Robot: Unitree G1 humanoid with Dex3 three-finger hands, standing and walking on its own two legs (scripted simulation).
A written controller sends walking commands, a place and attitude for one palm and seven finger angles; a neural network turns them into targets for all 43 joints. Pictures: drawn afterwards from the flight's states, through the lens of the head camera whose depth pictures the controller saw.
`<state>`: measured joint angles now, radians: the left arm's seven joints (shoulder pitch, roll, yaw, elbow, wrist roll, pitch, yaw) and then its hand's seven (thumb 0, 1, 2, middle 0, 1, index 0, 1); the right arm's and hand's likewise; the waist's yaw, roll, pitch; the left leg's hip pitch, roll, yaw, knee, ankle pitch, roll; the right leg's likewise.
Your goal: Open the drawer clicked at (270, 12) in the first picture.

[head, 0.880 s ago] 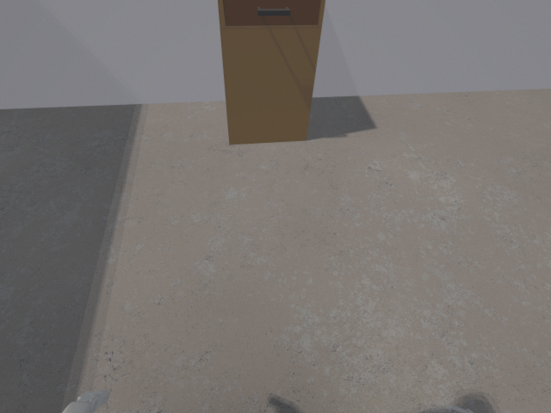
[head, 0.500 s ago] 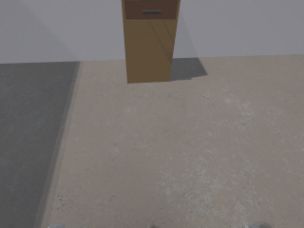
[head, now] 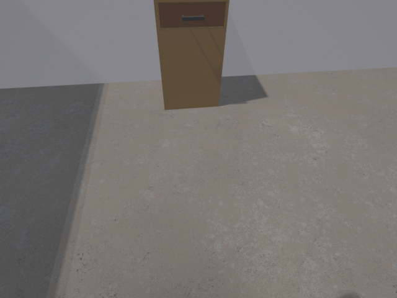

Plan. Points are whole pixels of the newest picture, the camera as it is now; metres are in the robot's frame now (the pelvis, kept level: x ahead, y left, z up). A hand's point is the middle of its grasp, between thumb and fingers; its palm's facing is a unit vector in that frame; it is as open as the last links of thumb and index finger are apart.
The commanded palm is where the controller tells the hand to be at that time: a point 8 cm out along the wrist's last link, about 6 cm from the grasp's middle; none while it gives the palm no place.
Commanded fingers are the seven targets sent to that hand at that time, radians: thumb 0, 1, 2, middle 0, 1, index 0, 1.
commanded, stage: stand and wait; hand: left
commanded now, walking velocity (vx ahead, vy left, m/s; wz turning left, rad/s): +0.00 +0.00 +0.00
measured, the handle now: (192, 17) +1.64 +0.13 -0.05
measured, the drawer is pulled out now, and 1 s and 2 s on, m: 0.00 0.00 0.00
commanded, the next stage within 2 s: look at it before walking up in 0.12 s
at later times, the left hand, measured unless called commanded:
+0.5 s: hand out of the picture +0.06 +0.24 -0.16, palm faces -0.03 -0.94 -0.33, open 7.4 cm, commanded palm none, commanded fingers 0.00 0.90 0.90 -0.20 -0.30 -0.20 -0.30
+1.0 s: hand out of the picture +0.07 +0.23 -0.16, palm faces -0.03 -0.95 -0.31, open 7.4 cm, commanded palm none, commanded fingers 0.00 0.90 0.90 -0.20 -0.30 -0.20 -0.30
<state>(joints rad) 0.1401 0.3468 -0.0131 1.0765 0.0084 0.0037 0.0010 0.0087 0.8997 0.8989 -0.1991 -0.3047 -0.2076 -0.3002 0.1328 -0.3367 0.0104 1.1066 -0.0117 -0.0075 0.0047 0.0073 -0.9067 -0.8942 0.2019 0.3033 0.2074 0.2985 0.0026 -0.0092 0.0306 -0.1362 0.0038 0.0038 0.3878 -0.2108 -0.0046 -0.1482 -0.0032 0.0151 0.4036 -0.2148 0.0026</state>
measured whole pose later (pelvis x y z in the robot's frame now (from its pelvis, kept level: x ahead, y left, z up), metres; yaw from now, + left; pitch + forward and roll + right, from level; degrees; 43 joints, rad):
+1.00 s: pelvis +0.01 -0.01 +0.00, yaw -1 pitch -2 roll +0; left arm 0.19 0.31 -0.01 1.09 0.02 0.01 0.00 0.01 0.90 0.90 -0.20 -0.30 -0.21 -0.30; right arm 0.15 -0.30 0.01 1.11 -0.02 0.00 0.00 0.01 -0.91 -0.89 0.20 0.30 0.21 0.30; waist 0.02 -0.01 0.00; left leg -0.14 0.03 0.02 0.42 -0.26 -0.01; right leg -0.16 0.02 0.03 0.43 -0.25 -0.01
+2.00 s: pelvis +0.39 -0.01 +0.00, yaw -16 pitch -1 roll +0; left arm 0.21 0.18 0.07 1.00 0.04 0.00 -0.01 0.00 0.91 0.90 -0.19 -0.30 -0.20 -0.30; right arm 0.35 -0.16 -0.05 1.11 -0.02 -0.09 -0.02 -0.01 -0.94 -0.89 0.20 0.30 0.20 0.30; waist 0.01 -0.05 0.01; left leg -0.13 -0.01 0.23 0.37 -0.23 0.09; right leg -0.62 -0.12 -0.01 1.08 -0.14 0.01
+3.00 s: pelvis +0.81 -0.14 +0.00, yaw -22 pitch -2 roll +0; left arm 0.32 0.18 0.07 1.09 0.03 0.00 0.00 0.01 0.91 0.90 -0.19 -0.30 -0.20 -0.30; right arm 0.24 -0.16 -0.05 1.04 -0.02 -0.08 -0.02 -0.01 -0.96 -0.89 0.20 0.30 0.21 0.30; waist 0.04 -0.04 0.05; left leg -0.17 0.06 0.24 0.43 -0.22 0.05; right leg -0.54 -0.10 -0.03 1.18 -0.24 0.00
